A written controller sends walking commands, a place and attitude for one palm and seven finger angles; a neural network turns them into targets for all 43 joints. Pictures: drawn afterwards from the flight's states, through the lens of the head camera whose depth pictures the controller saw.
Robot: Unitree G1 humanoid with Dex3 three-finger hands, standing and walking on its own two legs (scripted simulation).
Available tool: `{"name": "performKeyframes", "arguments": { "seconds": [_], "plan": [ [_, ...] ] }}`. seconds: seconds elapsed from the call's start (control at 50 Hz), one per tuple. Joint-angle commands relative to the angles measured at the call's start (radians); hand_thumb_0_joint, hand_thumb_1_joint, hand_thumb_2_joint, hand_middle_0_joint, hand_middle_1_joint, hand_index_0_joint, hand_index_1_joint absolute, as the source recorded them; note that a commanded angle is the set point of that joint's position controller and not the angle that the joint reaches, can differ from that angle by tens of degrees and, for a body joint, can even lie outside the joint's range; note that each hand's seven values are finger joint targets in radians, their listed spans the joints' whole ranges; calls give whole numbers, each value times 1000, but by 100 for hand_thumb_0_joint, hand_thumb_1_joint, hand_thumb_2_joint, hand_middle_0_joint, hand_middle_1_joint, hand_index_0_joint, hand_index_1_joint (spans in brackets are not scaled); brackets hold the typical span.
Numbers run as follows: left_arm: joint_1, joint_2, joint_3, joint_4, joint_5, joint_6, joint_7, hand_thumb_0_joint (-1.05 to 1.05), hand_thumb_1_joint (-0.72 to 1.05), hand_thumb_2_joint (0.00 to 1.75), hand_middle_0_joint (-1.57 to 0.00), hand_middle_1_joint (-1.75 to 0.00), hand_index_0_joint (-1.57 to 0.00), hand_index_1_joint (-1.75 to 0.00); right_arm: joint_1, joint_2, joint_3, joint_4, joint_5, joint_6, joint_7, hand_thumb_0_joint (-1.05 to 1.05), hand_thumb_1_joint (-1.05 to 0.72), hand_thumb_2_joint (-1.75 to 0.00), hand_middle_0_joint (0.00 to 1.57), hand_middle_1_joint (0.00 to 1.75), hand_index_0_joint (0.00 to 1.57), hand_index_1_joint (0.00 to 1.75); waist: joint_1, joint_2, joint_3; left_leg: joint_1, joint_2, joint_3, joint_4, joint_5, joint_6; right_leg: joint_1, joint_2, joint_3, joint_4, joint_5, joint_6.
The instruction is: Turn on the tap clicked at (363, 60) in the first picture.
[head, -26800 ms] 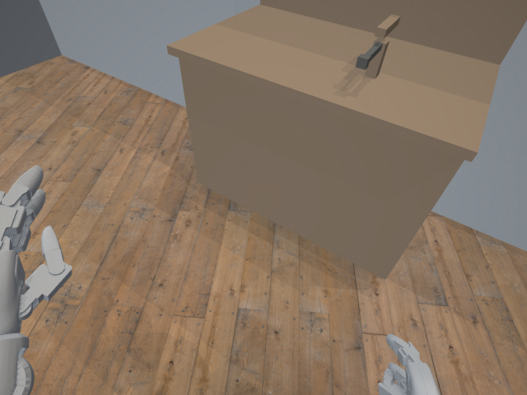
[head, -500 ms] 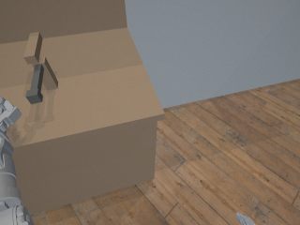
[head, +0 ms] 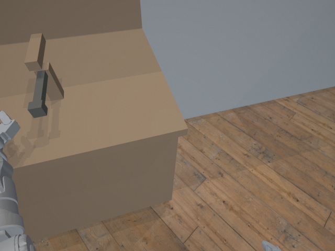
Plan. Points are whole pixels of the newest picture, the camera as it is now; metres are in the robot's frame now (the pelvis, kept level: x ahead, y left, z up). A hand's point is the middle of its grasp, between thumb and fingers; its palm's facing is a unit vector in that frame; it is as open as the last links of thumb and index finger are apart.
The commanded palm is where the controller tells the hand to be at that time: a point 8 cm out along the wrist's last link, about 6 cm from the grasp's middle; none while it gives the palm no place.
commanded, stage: reach beside the lever's end, fingers flat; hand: left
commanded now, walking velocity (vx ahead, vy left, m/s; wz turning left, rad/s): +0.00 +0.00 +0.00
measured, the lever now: (38, 108) +0.39 +0.33 +0.13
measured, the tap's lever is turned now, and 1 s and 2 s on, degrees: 0 3 29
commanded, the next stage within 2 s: push the lever round in 0.18 s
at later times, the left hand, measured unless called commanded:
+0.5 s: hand (26, 122) +0.35 +0.34 +0.12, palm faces +0.56 -0.83 -0.05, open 7.8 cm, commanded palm +0.30 +0.37 +0.13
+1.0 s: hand (38, 121) +0.36 +0.32 +0.12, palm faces +0.55 -0.83 -0.05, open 7.8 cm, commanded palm +0.31 +0.35 +0.13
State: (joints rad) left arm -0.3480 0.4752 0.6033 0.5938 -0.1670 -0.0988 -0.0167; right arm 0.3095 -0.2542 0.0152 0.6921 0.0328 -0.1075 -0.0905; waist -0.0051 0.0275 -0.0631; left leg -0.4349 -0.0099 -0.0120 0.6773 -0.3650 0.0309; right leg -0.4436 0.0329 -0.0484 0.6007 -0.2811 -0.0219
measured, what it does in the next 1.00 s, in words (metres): stands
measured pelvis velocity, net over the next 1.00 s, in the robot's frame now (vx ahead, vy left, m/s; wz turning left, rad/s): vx -0.01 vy -0.02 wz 0.02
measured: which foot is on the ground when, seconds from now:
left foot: down 0.00-1.00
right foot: down 0.00-1.00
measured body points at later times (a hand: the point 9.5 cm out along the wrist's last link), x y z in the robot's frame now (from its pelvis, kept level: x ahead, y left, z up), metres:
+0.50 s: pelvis -0.01 -0.01 +0.00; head +0.03 -0.01 +0.45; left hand +0.32 +0.38 +0.12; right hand +0.12 -0.26 -0.11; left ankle -0.02 +0.09 -0.72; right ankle +0.01 -0.11 -0.72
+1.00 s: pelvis -0.01 -0.02 +0.00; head +0.02 -0.02 +0.45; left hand +0.32 +0.36 +0.13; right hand +0.10 -0.28 -0.11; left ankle -0.02 +0.09 -0.72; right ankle +0.01 -0.11 -0.72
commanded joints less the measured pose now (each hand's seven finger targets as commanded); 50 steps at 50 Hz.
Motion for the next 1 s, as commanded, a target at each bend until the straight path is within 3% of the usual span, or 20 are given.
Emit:
{"name": "performKeyframes", "arguments": {
  "seconds": [0.0, 0.08, 0.12, 0.18, 0.22, 0.26, 0.28, 0.32, 0.4, 0.42, 0.48, 0.5, 0.58, 0.6, 0.68, 0.74, 0.76, 0.82, 0.92, 0.98],
  "plan": [
    [-306, 335, 24, -257, -28, -56, -32, 0, 90, 90, -15, -15, -15, -15, -22, -156, -57, -105, 5, -43, -19, 0, -90, -90, 20, 30, 20, 30, 18, 116, -277, 119, 16, -52, -96, 423, -45, 165, 11, 11, -31, 258, -14],
    [-357, 282, -42, -210, -33, 11, -54, 0, 90, 90, -15, -15, -15, -15, -34, -156, -49, -101, 18, -44, -34, 0, -90, -90, 20, 30, 20, 30, -7, 79, -199, 86, 12, -59, -116, 295, -37, 125, 4, 7, -54, 189, -13],
    [-423, 263, -78, -233, -19, 16, -41, 0, 90, 90, -15, -15, -15, -15, -43, -151, -46, -97, 16, -52, -37, 0, -90, -90, 20, 30, 20, 30, -16, 114, -201, 105, 9, -69, -123, 271, -42, 105, 1, 7, -60, 164, -15],
    [-428, 316, -35, -254, -5, -8, -13, 0, 90, 90, -15, -15, -15, -15, -32, -156, -50, -90, 7, -55, -38, 0, -90, -90, 20, 30, 20, 30, -3, 103, -260, 131, 11, -72, -106, 334, -49, 128, 4, 6, -45, 200, -18],
    [-434, 278, -64, -283, -4, -38, -3, 0, 90, 90, -15, -15, -15, -15, -38, -143, -45, -93, 3, -60, -32, 0, -90, -90, 20, 30, 20, 30, 2, 116, -286, 150, 10, -73, -101, 378, -57, 139, 5, 5, -37, 224, -18],
    [-389, 297, -34, -236, -8, -51, 1, 0, 90, 90, -15, -15, -15, -15, -39, -147, -44, -87, 1, -60, -30, 0, -90, -90, 20, 30, 20, 30, 13, 83, -278, 125, 9, -67, -97, 376, -53, 152, 5, 7, -33, 237, -17],
    [-372, 337, 7, -208, -6, -51, 4, 0, 90, 90, -15, -15, -15, -15, -34, -153, -46, -82, 0, -56, -31, 0, -90, -90, 20, 30, 20, 30, 18, 57, -282, 107, 8, -60, -93, 358, -44, 166, 3, 10, -33, 238, -15],
    [-379, 303, -25, -211, -4, -42, -1, 0, 90, 90, -15, -15, -15, -15, -48, -143, -42, -94, 4, -55, -27, 0, -90, -90, 20, 30, 20, 30, 18, 83, -287, 92, 4, -52, -100, 346, -41, 182, -3, 13, -34, 245, -14],
    [-418, 338, -14, -168, 7, -6, 2, 0, 90, 90, -15, -15, -15, -15, -50, -148, -38, -94, 8, -45, -30, 0, -90, -90, 20, 30, 20, 30, 7, 76, -244, 49, 3, -42, -108, 281, -22, 182, -11, 22, -50, 225, -9],
    [-423, 320, -30, -178, 9, -4, 5, 0, 90, 90, -15, -15, -15, -15, -50, -145, -38, -99, 8, -46, -29, 0, -90, -90, 20, 30, 20, 30, 7, 88, -254, 54, 2, -42, -109, 279, -21, 187, -10, 24, -51, 224, -10],
    [-418, 340, -9, -247, 14, -37, 21, 0, 90, 90, -15, -15, -15, -15, -42, -146, -44, -102, 0, -46, -26, 0, -90, -90, 20, 30, 20, 30, 17, 102, -313, 95, 5, -44, -96, 343, -25, 210, -2, 24, -40, 263, -13],
    [-411, 311, -33, -258, 10, -48, 21, 0, 90, 90, -15, -15, -15, -15, -45, -142, -44, -100, 1, -47, -24, 0, -90, -90, 20, 30, 20, 30, 12, 116, -313, 105, 6, -42, -94, 355, -26, 204, -1, 25, -40, 274, -13],
    [-340, 300, -14, -186, -10, -47, 15, 0, 90, 90, -15, -15, -15, -15, -38, -149, -47, -85, 5, -41, -22, 0, -90, -90, 20, 30, 20, 30, 9, 38, -256, 48, 6, -31, -94, 287, -11, 208, -5, 33, -47, 261, -5],
    [-341, 325, 7, -178, -10, -40, 15, 0, 90, 90, -15, -15, -15, -15, -41, -151, -47, -87, 7, -39, -24, 0, -90, -90, 20, 30, 20, 30, 15, 35, -253, 28, 4, -33, -102, 274, -10, 219, -10, 35, -46, 255, -5],
    [-343, 321, 1, -197, -9, -10, 15, 0, 90, 90, -15, -15, -15, -15, -46, -151, -50, -93, 11, -37, -24, 0, -90, -90, 20, 30, 20, 30, 16, 49, -253, 24, 1, -24, -102, 249, -4, 227, -16, 45, -55, 240, -2],
    [-415, 317, -22, -197, 5, -14, 30, 0, 90, 90, -15, -15, -15, -15, -49, -149, -45, -88, 8, -36, -26, 0, -90, -90, 20, 30, 20, 30, -9, 51, -226, 11, 2, -24, -99, 219, 1, 202, -19, 53, -61, 215, 2],
    [-414, 336, -5, -202, 13, -23, 38, 0, 90, 90, -15, -15, -15, -15, -45, -147, -48, -86, 6, -36, -26, 0, -90, -90, 20, 30, 20, 30, 0, 71, -238, 16, 2, -26, -98, 225, -1, 201, -17, 51, -57, 212, -2],
    [-457, 305, -45, -235, 20, -57, 52, 0, 90, 90, -15, -15, -15, -15, -52, -143, -46, -85, 1, -40, -27, 0, -90, -90, 20, 30, 20, 30, -16, 89, -250, 34, 3, -26, -93, 213, 0, 188, -15, 54, -58, 193, -1],
    [-466, 273, -77, -181, 17, -56, 50, 0, 90, 90, -15, -15, -15, -15, -53, -145, -45, -74, 3, -44, -30, 0, -90, -90, 20, 30, 20, 30, -21, 69, -250, 26, 3, -30, -97, 186, 1, 182, -18, 52, -63, 171, -1],
    [-460, 296, -48, -183, 10, -44, 51, 0, 90, 90, -15, -15, -15, -15, -46, -146, -49, -74, 5, -44, -31, 0, -90, -90, 20, 30, 20, 30, -8, 44, -294, 35, 4, -29, -93, 210, 1, 214, -19, 53, -60, 201, 1]
  ]
}}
